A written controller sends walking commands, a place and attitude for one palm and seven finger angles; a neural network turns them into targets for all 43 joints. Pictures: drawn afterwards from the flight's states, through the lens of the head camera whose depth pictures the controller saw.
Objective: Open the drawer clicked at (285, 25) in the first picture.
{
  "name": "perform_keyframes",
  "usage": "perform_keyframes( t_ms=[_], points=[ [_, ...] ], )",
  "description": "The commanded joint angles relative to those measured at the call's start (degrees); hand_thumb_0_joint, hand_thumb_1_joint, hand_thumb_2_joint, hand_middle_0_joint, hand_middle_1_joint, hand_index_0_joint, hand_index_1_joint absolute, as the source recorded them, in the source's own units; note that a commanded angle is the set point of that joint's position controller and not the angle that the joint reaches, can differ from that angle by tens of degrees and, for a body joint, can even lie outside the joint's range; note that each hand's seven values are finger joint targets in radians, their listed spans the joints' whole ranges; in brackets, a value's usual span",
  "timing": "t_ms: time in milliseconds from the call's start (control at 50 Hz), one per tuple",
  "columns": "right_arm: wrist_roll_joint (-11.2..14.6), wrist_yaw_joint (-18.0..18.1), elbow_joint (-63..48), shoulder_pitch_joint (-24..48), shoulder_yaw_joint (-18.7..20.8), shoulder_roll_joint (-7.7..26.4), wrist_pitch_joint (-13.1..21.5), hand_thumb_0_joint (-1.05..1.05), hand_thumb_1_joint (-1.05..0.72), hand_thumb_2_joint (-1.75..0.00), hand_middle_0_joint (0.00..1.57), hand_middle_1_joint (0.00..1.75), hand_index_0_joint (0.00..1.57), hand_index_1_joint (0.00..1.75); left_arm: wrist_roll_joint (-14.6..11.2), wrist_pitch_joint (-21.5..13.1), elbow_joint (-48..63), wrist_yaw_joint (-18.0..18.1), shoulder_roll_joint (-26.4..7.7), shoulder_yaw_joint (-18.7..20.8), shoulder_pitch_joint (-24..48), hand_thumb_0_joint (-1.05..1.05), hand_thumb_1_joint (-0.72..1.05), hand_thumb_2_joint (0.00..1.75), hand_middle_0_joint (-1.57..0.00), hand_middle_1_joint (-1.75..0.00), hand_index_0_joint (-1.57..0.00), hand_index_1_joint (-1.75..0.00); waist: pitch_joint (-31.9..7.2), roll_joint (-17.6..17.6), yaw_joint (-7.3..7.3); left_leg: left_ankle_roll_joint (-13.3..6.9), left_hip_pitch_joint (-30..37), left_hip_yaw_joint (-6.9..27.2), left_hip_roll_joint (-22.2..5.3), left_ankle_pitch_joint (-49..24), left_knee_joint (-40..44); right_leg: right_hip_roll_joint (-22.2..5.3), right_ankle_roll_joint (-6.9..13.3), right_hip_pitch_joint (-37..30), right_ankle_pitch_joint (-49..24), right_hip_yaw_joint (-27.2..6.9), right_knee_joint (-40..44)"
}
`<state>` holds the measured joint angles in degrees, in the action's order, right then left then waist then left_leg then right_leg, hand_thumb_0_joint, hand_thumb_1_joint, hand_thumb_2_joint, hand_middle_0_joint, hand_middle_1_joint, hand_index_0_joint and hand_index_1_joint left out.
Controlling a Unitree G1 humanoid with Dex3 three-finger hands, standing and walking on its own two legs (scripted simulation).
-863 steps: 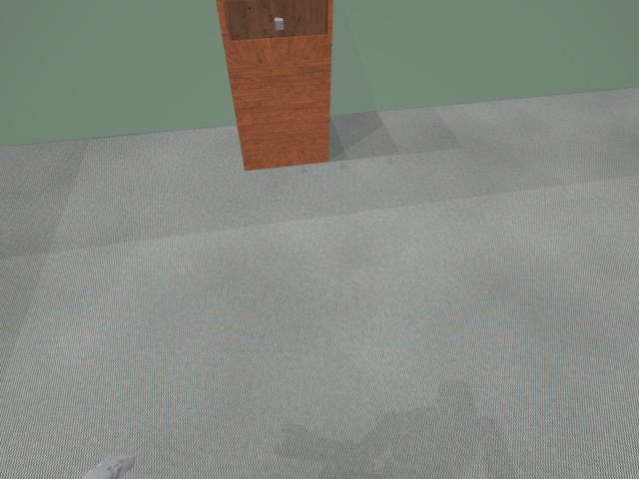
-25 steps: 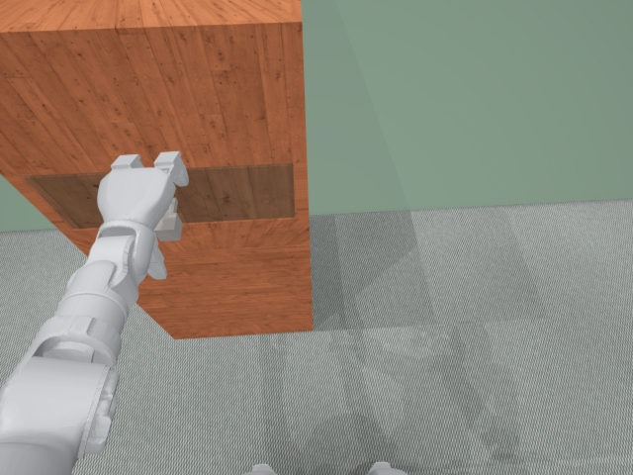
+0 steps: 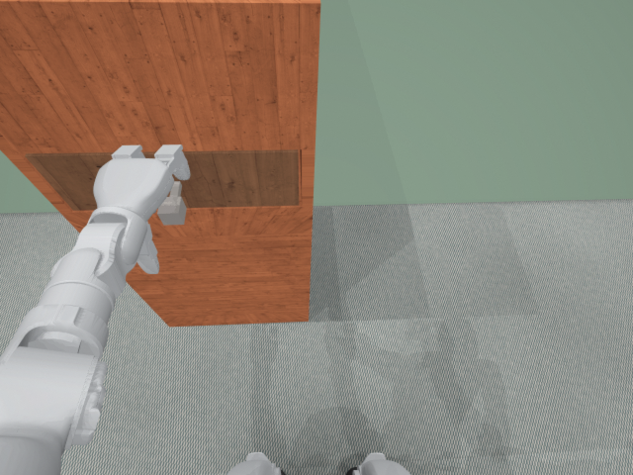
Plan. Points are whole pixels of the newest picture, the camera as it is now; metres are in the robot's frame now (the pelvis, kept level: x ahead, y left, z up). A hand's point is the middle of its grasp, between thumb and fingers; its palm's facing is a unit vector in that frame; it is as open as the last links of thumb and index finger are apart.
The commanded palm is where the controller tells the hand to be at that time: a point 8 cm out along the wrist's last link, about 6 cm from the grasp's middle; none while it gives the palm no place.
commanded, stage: move the hooked fingers above the handle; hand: left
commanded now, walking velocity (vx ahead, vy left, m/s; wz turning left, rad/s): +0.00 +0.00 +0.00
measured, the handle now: (174, 201) +0.51 +0.21 -0.03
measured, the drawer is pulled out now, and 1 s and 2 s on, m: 0.00 0.00 0.00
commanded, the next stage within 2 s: none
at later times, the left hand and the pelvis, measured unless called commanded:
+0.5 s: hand (123, 203) +0.46 +0.25 +0.04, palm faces -0.10 +0.00 -0.99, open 13.7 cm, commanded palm +0.45 +0.23 +0.08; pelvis +0.00 +0.00 +0.01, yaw -1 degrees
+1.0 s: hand (133, 194) +0.47 +0.24 +0.04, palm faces -0.03 +0.00 -1.00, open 13.5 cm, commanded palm +0.44 +0.24 +0.09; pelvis +0.01 -0.01 +0.01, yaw -2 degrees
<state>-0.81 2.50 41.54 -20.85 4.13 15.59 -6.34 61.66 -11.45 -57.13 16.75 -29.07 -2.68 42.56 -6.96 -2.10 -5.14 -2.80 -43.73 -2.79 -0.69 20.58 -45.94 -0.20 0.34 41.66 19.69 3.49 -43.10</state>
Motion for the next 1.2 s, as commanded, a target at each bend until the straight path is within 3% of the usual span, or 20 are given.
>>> perform_keyframes(
  t_ms=[0,60,200,280,340,440,480,560,640,680,720,760,800,840,900,980,1040,1100,1120,1180],
  points=[
    [-1.0,-0.4,-2.6,-5.9,2.8,8.9,0.9,0.0,-0.9,-0.9,0.2,0.3,0.2,0.3,0.7,0.5,13.0,7.8,-16.6,8.2,29.9,0.0,-0.5,0.3,-0.3,-1.2,-0.3,-1.2,-25.6,-6.6,-1.28,1.2,22.0,5.3,0.9,-21.7,2.8,3.4,2.4,-2.5,-12.0,-1.0,2.5],
    [-1.1,-1.5,-3.1,-4.7,2.3,8.9,0.1,0.0,-0.9,-0.9,0.2,0.3,0.2,0.3,1.4,5.4,9.8,10.4,-17.5,9.8,26.7,0.0,-0.5,0.3,-0.3,-1.2,-0.3,-1.2,-26.5,-7.1,0.54,1.7,20.6,4.4,1.1,-26.0,2.7,3.6,2.4,-5.0,-15.3,-0.4,1.5],
    [0.2,-1.1,-4.4,-2.0,1.4,9.0,-1.3,0.0,-0.9,-0.9,0.2,0.3,0.2,0.3,0.8,12.1,7.2,8.7,-19.8,9.5,25.1,0.0,-0.5,0.3,-0.3,-1.2,-0.3,-1.2,-24.8,-1.6,1.09,0.7,17.6,2.4,1.5,-20.5,6.0,3.1,1.6,-12.7,-16.0,-1.4,4.5],
    [0.8,0.2,-5.2,-1.5,0.7,8.8,-1.5,0.0,-0.9,-0.9,0.2,0.3,0.2,0.3,-0.3,11.4,6.3,5.1,-21.7,10.0,23.7,0.0,-0.5,0.3,-0.3,-1.2,-0.3,-1.2,-22.1,2.2,1.3,0.0,15.6,1.8,1.6,-16.9,7.7,2.5,1.3,-15.9,-15.3,-2.3,6.2],
    [0.9,0.9,-6.1,-1.1,0.7,8.6,-1.5,0.0,-0.9,-0.9,0.2,0.3,0.2,0.3,-0.9,8.9,7.1,3.0,-21.2,10.0,20.6,0.0,-0.5,0.3,-0.3,-1.2,-0.3,-1.2,-22.2,1.0,2.03,-0.1,16.2,1.3,1.7,-17.0,8.2,2.3,1.3,-17.1,-15.9,-2.9,6.6],
    [1.3,1.0,-6.1,-2.6,1.5,8.4,-0.3,0.0,-0.9,-0.9,0.2,0.3,0.2,0.3,0.0,5.4,5.0,0.4,-12.3,3.2,17.4,0.0,-0.5,0.3,-0.3,-1.2,-0.3,-1.2,-15.7,2.7,-0.3,-0.2,16.4,1.6,1.2,-14.2,8.0,2.6,1.4,-11.3,-12.3,-2.6,8.1],
    [1.1,0.9,-5.8,-3.7,2.2,8.2,0.3,0.0,-0.9,-0.9,0.2,0.3,0.2,0.3,-0.4,3.6,8.6,-0.4,-8.3,-0.2,20.8,0.0,-0.5,0.3,-0.3,-1.2,-0.3,-1.2,-16.9,1.7,-1.91,-0.1,19.1,2.3,1.1,-14.4,7.2,2.6,1.4,-8.9,-11.5,-2.6,8.2],
    [0.3,0.6,-4.8,-4.9,3.0,8.0,0.7,0.0,-0.9,-0.9,0.2,0.3,0.2,0.3,-2.1,-0.9,16.6,-0.5,-6.4,-1.5,27.3,0.0,-0.5,0.3,-0.3,-1.2,-0.3,-1.2,-21.7,-3.3,-2.96,0.3,24.8,4.1,1.0,-18.3,5.1,2.8,1.7,-5.6,-12.1,-2.6,6.6],
    [-0.6,0.4,-3.3,-5.3,3.1,8.5,0.6,0.0,-0.9,-0.9,0.2,0.3,0.2,0.3,-0.2,-2.5,19.4,4.6,-15.1,6.4,30.6,0.0,-0.5,0.3,-0.3,-1.2,-0.3,-1.2,-25.4,-6.0,-1.63,0.9,24.8,5.1,1.1,-22.5,3.4,3.1,2.1,-4.4,-13.5,-1.9,3.9],
    [-0.9,0.1,-3.2,-4.2,2.6,8.5,0.4,0.0,-0.9,-0.9,0.2,0.3,0.2,0.3,0.8,-0.8,17.8,8.2,-20.1,11.5,28.7,0.0,-0.5,0.3,-0.3,-1.2,-0.3,-1.2,-26.9,-7.0,0.3,1.1,22.1,4.6,1.6,-24.4,2.6,3.2,2.4,-6.0,-15.5,-1.6,2.1],
    [-1.3,-0.7,-3.1,-2.7,2.0,8.5,-0.1,0.0,-0.9,-0.9,0.2,0.3,0.2,0.3,1.1,2.8,14.7,11.0,-21.7,13.9,25.7,0.0,-0.5,0.3,-0.3,-1.2,-0.3,-1.2,-27.7,-7.2,1.88,1.4,19.9,3.9,1.8,-26.8,2.3,3.3,2.5,-7.9,-17.8,-1.1,1.0],
    [-1.1,-1.5,-3.5,-1.9,1.7,8.2,-0.6,0.0,-0.9,-0.9,0.2,0.3,0.2,0.3,1.3,7.8,10.6,11.9,-19.5,11.9,22.4,0.0,-0.5,0.3,-0.3,-1.2,-0.3,-1.2,-26.5,-6.8,2.25,1.6,18.1,2.7,1.9,-27.4,2.6,3.4,2.3,-9.7,-19.9,-0.8,1.1],
    [-0.7,-1.6,-4.2,-0.9,1.5,8.6,-1.2,0.0,-0.9,-0.9,0.2,0.3,0.2,0.3,1.2,10.8,10.9,12.0,-22.1,12.7,22.3,0.0,-0.5,0.3,-0.3,-1.2,-0.3,-1.2,-27.1,-3.5,2.83,1.1,16.1,1.5,2.2,-25.4,3.7,3.1,1.9,-14.6,-22.1,-1.7,2.3],
    [-0.1,-1.0,-4.7,0.0,0.9,8.5,-2.0,0.0,-0.9,-0.9,0.2,0.3,0.2,0.3,0.8,12.8,10.7,11.1,-24.7,13.5,22.6,0.0,-0.5,0.3,-0.3,-1.2,-0.3,-1.2,-28.6,-0.5,3.06,0.7,14.5,0.9,2.6,-24.0,4.9,2.7,1.4,-19.7,-24.5,-2.5,3.0],
    [1.0,0.1,-5.0,1.3,0.6,8.4,-2.1,0.0,-0.9,-0.9,0.2,0.3,0.2,0.3,-0.7,14.4,8.4,7.9,-23.9,11.8,20.7,0.0,-0.5,0.3,-0.3,-1.2,-0.3,-1.2,-25.3,2.8,2.95,0.2,13.2,0.1,2.6,-18.7,7.4,2.2,0.8,-22.5,-21.7,-3.2,5.7],
    [1.9,1.7,-5.5,0.0,0.7,8.9,-1.6,0.0,-0.9,-0.9,0.2,0.3,0.2,0.3,-2.0,12.5,2.7,0.3,-18.2,6.5,16.8,0.0,-0.5,0.3,-0.3,-1.2,-0.3,-1.2,-18.2,7.1,0.39,-0.5,12.8,0.0,2.1,-13.2,9.2,1.7,0.2,-20.7,-17.7,-3.6,9.1],
    [1.8,2.2,-6.2,-1.5,1.2,8.5,-0.4,0.0,-0.9,-0.9,0.2,0.3,0.2,0.3,-2.3,6.7,5.6,-5.4,-7.7,-2.3,16.4,0.0,-0.5,0.3,-0.3,-1.2,-0.3,-1.2,-15.5,5.1,-1.82,-0.6,16.5,0.5,2.0,-12.9,8.6,1.8,0.6,-16.0,-16.1,-3.7,10.1],
    [0.9,2.0,-5.8,-2.5,1.9,7.9,0.4,0.0,-0.9,-0.9,0.2,0.3,0.2,0.3,-4.2,-0.2,13.0,-8.2,-4.0,-4.7,19.6,0.0,-0.5,0.3,-0.3,-1.2,-0.3,-1.2,-15.3,2.4,-2.82,-0.6,19.9,2.0,2.0,-13.5,6.9,2.0,1.1,-11.0,-13.4,-3.7,9.3],
    [0.7,2.0,-5.6,-2.8,2.2,7.6,0.7,0.0,-0.9,-0.9,0.2,0.3,0.2,0.3,-4.8,-2.1,15.3,-8.3,-3.6,-4.6,21.2,0.0,-0.5,0.3,-0.3,-1.2,-0.3,-1.2,-15.3,1.9,-3.37,-0.6,20.8,2.3,1.9,-14.8,6.0,2.0,1.2,-9.6,-13.8,-3.7,8.8],
    [0.3,1.7,-4.5,-4.2,2.6,7.9,0.9,0.0,-0.9,-0.9,0.2,0.3,0.2,0.3,-2.9,-6.4,20.6,-4.5,-11.7,2.3,28.0,0.0,-0.5,0.3,-0.3,-1.2,-0.3,-1.2,-19.0,-2.8,-2.35,0.0,20.7,4.1,1.9,-15.5,3.7,2.3,1.8,-4.8,-11.5,-3.2,5.2]
  ],
)
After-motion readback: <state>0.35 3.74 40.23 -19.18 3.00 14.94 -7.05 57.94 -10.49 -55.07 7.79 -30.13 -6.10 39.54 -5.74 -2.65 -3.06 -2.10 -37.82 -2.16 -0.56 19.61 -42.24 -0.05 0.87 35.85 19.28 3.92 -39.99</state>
